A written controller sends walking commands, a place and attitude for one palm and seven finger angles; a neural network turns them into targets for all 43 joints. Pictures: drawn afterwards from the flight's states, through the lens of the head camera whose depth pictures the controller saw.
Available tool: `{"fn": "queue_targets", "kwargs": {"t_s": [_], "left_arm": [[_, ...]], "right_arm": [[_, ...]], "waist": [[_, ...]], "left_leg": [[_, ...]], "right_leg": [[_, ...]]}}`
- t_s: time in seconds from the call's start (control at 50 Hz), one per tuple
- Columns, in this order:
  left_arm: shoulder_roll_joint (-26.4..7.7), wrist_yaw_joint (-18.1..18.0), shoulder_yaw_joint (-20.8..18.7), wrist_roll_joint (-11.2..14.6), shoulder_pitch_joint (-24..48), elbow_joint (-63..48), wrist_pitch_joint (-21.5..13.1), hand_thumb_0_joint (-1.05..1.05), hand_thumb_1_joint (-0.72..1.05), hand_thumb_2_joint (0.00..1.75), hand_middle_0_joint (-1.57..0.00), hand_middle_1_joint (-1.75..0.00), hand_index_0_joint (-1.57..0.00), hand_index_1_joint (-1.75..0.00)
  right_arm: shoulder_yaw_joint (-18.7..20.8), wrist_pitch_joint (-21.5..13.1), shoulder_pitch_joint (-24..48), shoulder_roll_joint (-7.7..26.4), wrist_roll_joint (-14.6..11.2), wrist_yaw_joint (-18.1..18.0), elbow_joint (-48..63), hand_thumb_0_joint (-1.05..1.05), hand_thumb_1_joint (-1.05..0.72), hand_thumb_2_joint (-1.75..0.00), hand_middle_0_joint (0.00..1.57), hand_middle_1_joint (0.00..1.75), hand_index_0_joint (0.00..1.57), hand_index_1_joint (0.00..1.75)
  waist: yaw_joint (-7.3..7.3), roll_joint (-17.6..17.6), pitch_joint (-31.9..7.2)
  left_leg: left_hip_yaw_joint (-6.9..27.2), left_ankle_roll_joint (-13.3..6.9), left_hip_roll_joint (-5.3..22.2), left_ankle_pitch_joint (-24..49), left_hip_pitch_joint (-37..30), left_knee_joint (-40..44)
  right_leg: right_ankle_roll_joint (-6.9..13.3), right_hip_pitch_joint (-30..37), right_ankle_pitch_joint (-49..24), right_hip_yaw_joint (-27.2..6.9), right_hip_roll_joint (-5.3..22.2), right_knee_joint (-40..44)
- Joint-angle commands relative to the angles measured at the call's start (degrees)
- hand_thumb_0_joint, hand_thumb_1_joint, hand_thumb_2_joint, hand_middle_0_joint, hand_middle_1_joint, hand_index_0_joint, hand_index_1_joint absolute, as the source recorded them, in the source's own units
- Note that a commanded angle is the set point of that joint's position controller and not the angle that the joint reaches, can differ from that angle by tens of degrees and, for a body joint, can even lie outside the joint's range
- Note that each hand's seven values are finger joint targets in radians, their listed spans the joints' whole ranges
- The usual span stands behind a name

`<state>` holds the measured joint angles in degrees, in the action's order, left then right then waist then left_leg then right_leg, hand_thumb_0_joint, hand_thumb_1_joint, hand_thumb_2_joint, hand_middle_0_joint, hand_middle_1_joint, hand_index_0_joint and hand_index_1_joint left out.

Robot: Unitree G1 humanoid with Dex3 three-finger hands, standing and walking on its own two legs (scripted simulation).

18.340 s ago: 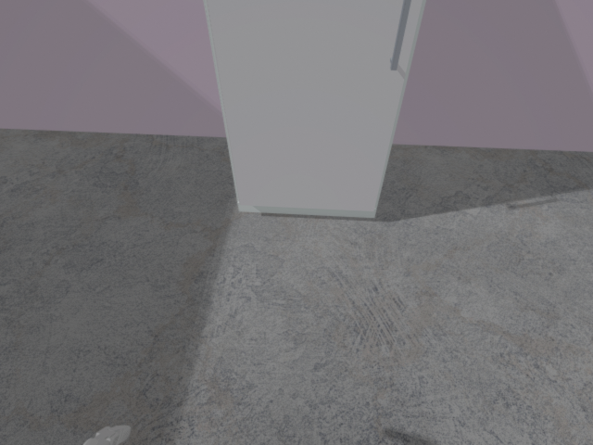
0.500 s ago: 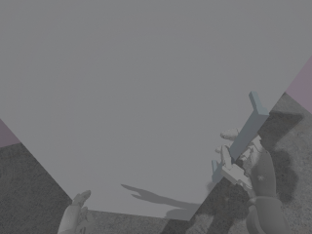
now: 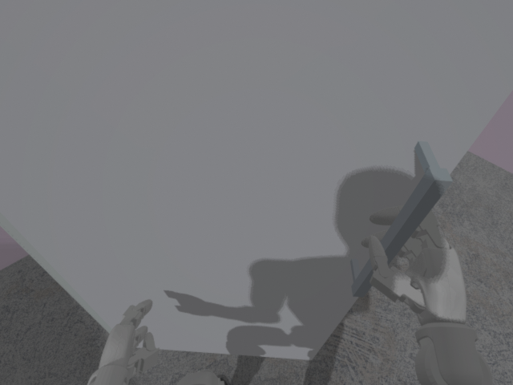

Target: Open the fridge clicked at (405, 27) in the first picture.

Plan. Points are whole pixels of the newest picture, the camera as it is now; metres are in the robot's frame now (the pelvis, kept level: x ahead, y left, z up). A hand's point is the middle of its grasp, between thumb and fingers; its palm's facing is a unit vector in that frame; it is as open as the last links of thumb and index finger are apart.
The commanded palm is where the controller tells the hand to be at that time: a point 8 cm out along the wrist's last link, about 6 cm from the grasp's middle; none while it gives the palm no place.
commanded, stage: walk backward, drawing the door open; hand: right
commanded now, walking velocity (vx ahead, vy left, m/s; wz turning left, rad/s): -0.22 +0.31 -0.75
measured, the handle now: (384, 234) +0.29 -0.13 +0.14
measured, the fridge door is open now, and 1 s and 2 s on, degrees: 47 81 76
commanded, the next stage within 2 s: stop walking and hold the door back in 0.60 s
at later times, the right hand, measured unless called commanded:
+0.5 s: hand out of the picture +0.06 -0.05 +0.14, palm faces +0.44 +0.87 -0.21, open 5.9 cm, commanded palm +0.00 -0.09 +0.14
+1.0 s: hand out of the picture -0.03 +0.01 +0.14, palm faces +0.71 +0.64 -0.30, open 5.8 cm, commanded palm -0.06 -0.05 +0.13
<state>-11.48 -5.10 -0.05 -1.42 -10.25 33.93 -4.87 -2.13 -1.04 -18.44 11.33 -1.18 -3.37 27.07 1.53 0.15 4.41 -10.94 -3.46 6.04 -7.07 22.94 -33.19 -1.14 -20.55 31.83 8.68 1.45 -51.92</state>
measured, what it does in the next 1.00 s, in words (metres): steps to the left, turning right: right foot, then left foot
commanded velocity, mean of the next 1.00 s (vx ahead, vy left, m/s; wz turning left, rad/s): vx -0.07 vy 0.10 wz -0.49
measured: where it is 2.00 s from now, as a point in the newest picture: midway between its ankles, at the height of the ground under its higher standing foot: outside the picture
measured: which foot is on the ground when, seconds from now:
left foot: down 0.00-0.02, up 0.04-0.26, down 0.28-0.54, up 0.56-0.78, down 0.80-1.00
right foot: up 0.00-0.02, down 0.04-0.28, up 0.30-0.54, down 0.56-0.78, up 0.80-1.00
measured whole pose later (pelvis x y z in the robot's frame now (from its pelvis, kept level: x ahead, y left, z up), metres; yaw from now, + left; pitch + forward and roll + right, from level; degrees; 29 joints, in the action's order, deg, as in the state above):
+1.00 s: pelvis -0.17 +0.32 +0.02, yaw -38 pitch -2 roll -4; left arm -15.1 -6.5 -0.2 -0.2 -9.7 40.4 -1.5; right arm 0.5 -5.7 2.1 15.2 -1.4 -5.9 -4.4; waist -2.0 -0.5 -0.4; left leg -3.0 0.7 7.6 -9.0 19.6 -28.9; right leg -0.9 -24.8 24.0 1.5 -1.8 -58.6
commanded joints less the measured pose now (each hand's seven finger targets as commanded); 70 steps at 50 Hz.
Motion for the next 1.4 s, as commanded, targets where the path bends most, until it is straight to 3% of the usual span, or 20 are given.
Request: {"fn": "queue_targets", "kwargs": {"t_s": [0.0, 0.06, 0.12, 0.2, 0.26, 0.34, 0.48, 0.5, 0.54, 0.72, 0.74, 0.76, 0.84, 1.02, 1.06, 1.1, 1.14, 1.26, 1.32, 1.38], "left_arm": [[-7.96, -0.52, -1.51, -0.82, 3.11, -12.65, -4.06, 0.00, 0.90, 0.90, -0.20, -0.30, -0.20, -0.30], [-7.57, 1.06, -2.64, -0.37, 7.61, -10.36, -2.54, 0.00, 0.90, 0.90, -0.20, -0.30, -0.20, -0.30], [-7.11, 1.56, -1.95, 0.21, 8.39, -8.04, -3.01, 0.00, 0.90, 0.90, -0.20, -0.30, -0.20, -0.30], [-5.97, 0.71, -2.34, 0.17, 7.69, -7.67, -4.61, 0.00, 0.90, 0.90, -0.20, -0.30, -0.20, -0.30], [-0.99, 0.89, -1.70, -0.13, 7.90, -6.57, -4.68, 0.00, 0.90, 0.90, -0.20, -0.30, -0.20, -0.30], [-2.98, -0.60, -3.11, -0.17, 5.62, -5.44, -5.62, 0.00, 0.90, 0.90, -0.20, -0.30, -0.20, -0.30], [-4.22, -1.45, -1.25, -0.76, 2.80, -9.59, -4.89, 0.00, 0.90, 0.90, -0.20, -0.30, -0.20, -0.30], [-5.33, -1.48, -1.61, -0.68, 1.21, -10.08, -4.48, 0.00, 0.90, 0.90, -0.20, -0.30, -0.20, -0.30], [-7.97, -1.00, -2.26, -1.25, 2.75, -10.94, -4.18, 0.00, 0.90, 0.90, -0.20, -0.30, -0.20, -0.30], [-6.34, 0.24, -2.13, 1.32, 6.59, -7.54, -4.44, 0.00, 0.90, 0.90, -0.20, -0.30, -0.20, -0.30], [-5.25, 0.09, -2.39, 1.62, 5.05, -6.35, -3.97, 0.00, 0.90, 0.90, -0.20, -0.30, -0.20, -0.30], [-3.60, -0.28, -2.13, 1.30, 8.03, -6.73, -3.53, 0.00, 0.90, 0.90, -0.20, -0.30, -0.20, -0.30], [-6.21, -1.43, -1.68, 0.62, 5.33, -2.95, -0.96, 0.00, 0.90, 0.90, -0.20, -0.30, -0.20, -0.30], [-7.47, -2.09, -1.44, 1.61, 4.34, -1.82, 0.66, 0.00, 0.90, 0.90, -0.20, -0.30, -0.20, -0.30], [-9.04, -1.97, -1.67, 1.37, 2.65, -1.61, 0.97, 0.00, 0.90, 0.90, -0.20, -0.30, -0.20, -0.30], [-10.15, -1.57, -2.52, 2.13, 5.07, -2.61, 1.72, 0.00, 0.90, 0.90, -0.20, -0.30, -0.20, -0.30], [-10.64, -0.41, -3.08, 3.27, 3.57, -0.12, 2.17, 0.00, 0.90, 0.90, -0.20, -0.30, -0.20, -0.30], [-11.03, -2.26, -1.31, 3.50, 2.06, 0.18, 0.89, 0.00, 0.90, 0.90, -0.20, -0.30, -0.20, -0.30], [-11.14, -2.47, -3.16, 3.07, 1.88, 0.26, 0.42, 0.00, 0.90, 0.90, -0.20, -0.30, -0.20, -0.30], [-9.56, -1.74, -2.18, 2.48, -0.01, 3.21, -2.01, 0.00, 0.90, 0.90, -0.20, -0.30, -0.20, -0.30]], "right_arm": [[2.77, -7.13, 8.06, 3.02, 0.91, -0.96, 17.28, 0.00, -0.90, -0.90, 0.45, 1.40, 0.45, 1.40], [3.50, -9.50, 10.82, 3.61, 2.47, -0.30, 17.29, 0.00, -0.90, -0.90, 0.45, 1.40, 0.45, 1.40], [3.02, -7.74, 5.90, 2.30, 1.50, -1.68, 15.44, 0.00, -0.90, -0.90, 0.45, 1.40, 0.45, 1.40], [4.34, -7.93, 2.02, 2.81, 0.50, -2.99, 14.82, 0.00, -0.90, -0.90, 0.45, 1.40, 0.45, 1.40], [10.33, -8.23, 3.66, 11.01, 1.15, -3.47, 20.02, 0.00, -0.90, -0.90, 0.45, 1.40, 0.45, 1.40], [11.46, -7.85, 0.27, 9.11, 0.16, -1.16, 14.97, 0.00, -0.90, -0.90, 0.45, 1.40, 0.45, 1.40], [9.16, -7.99, -0.40, 7.03, -1.12, -1.09, 18.78, 0.00, -0.90, -0.90, 0.45, 1.40, 0.45, 1.40], [8.49, -8.18, 0.82, 7.14, -1.21, -1.16, 19.65, 0.00, -0.90, -0.90, 0.45, 1.40, 0.45, 1.40], [9.14, -10.24, 1.06, 8.77, 0.85, -1.97, 16.89, 0.00, -0.90, -0.90, 0.45, 1.40, 0.45, 1.40], [10.73, -7.38, 7.46, 7.56, 0.47, -4.31, 6.70, 0.00, -0.90, -0.90, 0.45, 1.40, 0.45, 1.40], [13.17, -6.77, 13.34, 10.70, 1.00, -4.86, 3.61, 0.00, -0.90, -0.90, 0.45, 1.40, 0.45, 1.40], [15.07, -6.55, 21.06, 14.54, 0.90, -5.13, 2.43, 0.00, -0.90, -0.90, 0.45, 1.40, 0.45, 1.40], [14.73, -6.87, 35.64, 16.00, -0.04, -4.93, -9.18, 0.00, -0.90, -0.90, 0.45, 1.40, 0.45, 1.40], [11.74, -7.60, 55.98, 14.67, -0.41, -5.32, -29.56, 0.00, -0.90, -0.90, 0.45, 1.40, 0.45, 1.40], [10.16, -8.53, 60.42, 13.86, -0.58, -4.32, -31.71, 0.00, -0.90, -0.90, 0.45, 1.40, 0.45, 1.40], [8.99, -8.34, 71.53, 11.67, -0.45, -3.89, -33.23, 0.00, -0.90, -0.90, 0.45, 1.40, 0.45, 1.40], [12.27, -8.43, 73.28, 16.50, 1.35, -3.37, -44.54, 0.00, -0.90, -0.90, 0.45, 1.40, 0.45, 1.40], [10.37, -6.94, 82.38, 15.30, -0.25, -2.67, -58.75, 0.00, -0.90, -0.90, 0.45, 1.40, 0.45, 1.40], [18.08, -7.25, 85.00, 25.02, -0.55, -2.42, -59.08, 0.00, -0.90, -0.90, 0.45, 1.40, 0.45, 1.40], [21.36, -8.28, 81.01, 27.39, 0.39, -1.93, -61.76, 0.00, -0.90, -0.90, 0.45, 1.40, 0.45, 1.40]], "waist": [[-0.01, -19.13, -7.59], [-0.09, -13.41, -3.44], [-2.80, -15.34, -3.77], [-2.98, -14.67, -11.26], [-2.51, 13.55, -11.26], [-2.70, 12.03, -11.93], [-1.51, 5.16, -12.62], [0.14, -1.94, -12.76], [-1.73, -18.74, -11.31], [-3.81, -12.03, -10.14], [-3.32, 0.30, -10.74], [-3.57, 19.98, -8.44], [-1.30, 11.49, -11.12], [-2.47, 16.61, -16.06], [-1.10, 1.98, -17.21], [-1.30, -18.15, -12.77], [-1.81, -9.41, -11.29], [-3.38, -8.07, -13.86], [-3.20, 15.04, -11.98], [-1.01, 12.33, -14.57]], "left_leg": [[5.28, 6.24, -2.45, -21.38, 17.09, -23.87], [16.69, 7.71, -3.26, -14.46, 12.69, -40.63], [11.12, 7.23, -5.76, -14.24, -0.31, -22.64], [5.04, 5.67, -11.14, -17.25, -15.60, 3.01], [21.78, -3.58, 8.84, -13.31, -7.38, 19.93], [14.37, -6.97, 10.99, 7.96, -10.23, 12.26], [7.64, -3.84, 8.88, 7.59, -7.73, 2.98], [6.11, -0.81, 6.04, 0.77, -0.55, -7.15], [11.26, 7.63, -3.02, -27.07, 15.24, -30.36], [6.06, 5.53, -7.98, -15.20, -17.55, 4.14], [11.39, 3.64, -2.18, -17.01, -14.33, 13.23], [35.46, -3.01, 14.80, -29.70, -6.20, 23.72], [30.35, -0.24, 12.79, -38.28, -1.90, 22.75], [21.17, 0.12, 9.83, -32.13, -5.75, 21.70], [15.17, 3.02, 2.80, -26.52, -1.64, 6.83], [3.82, 6.35, -7.62, -18.81, 9.97, -28.01], [12.22, 5.04, -4.19, -15.01, 11.58, -38.47], [5.20, 3.47, -6.06, -16.80, -16.16, -0.82], [48.30, -6.01, 16.69, -37.02, -15.51, 25.76], [36.59, -2.79, 11.50, -44.07, -12.73, 21.83]], "right_leg": [[9.76, 13.21, -7.89, -39.30, 24.58, 41.07], [11.94, -1.22, -1.61, -40.40, 24.60, 43.70], [5.73, -3.76, -1.70, -24.23, 14.60, 40.36], [3.27, -1.19, -4.47, -20.51, 8.52, 38.55], [-2.69, -3.24, -4.95, -5.42, -3.73, 3.49], [-2.34, -11.83, -0.82, -6.47, -1.06, -23.81], [0.22, 7.22, -9.23, -1.87, 0.95, 18.34], [1.51, 15.18, -17.71, -7.04, 4.16, 27.72], [13.35, 20.72, -49.77, -47.06, 31.42, 37.76], [3.61, -5.24, -1.07, -14.44, 6.14, 28.98], [0.91, -4.44, 1.11, -8.66, -0.45, 14.65], [-0.94, -11.10, 0.82, -8.03, -4.46, -9.38], [-0.88, -11.35, -9.61, -11.94, -2.02, -23.61], [3.00, 9.37, -2.17, 0.54, -5.50, 20.56], [6.00, 18.26, -2.96, -3.40, -1.43, 34.88], [14.42, 16.87, -5.22, -24.72, 17.53, 40.68], [16.38, 5.37, 11.91, -31.20, 20.27, 43.71], [7.31, -1.41, 6.33, -12.27, 10.15, 28.53], [1.21, -16.18, 0.95, -9.10, -2.04, -12.84], [0.65, -13.94, -8.39, -11.55, -0.85, -15.48]]}}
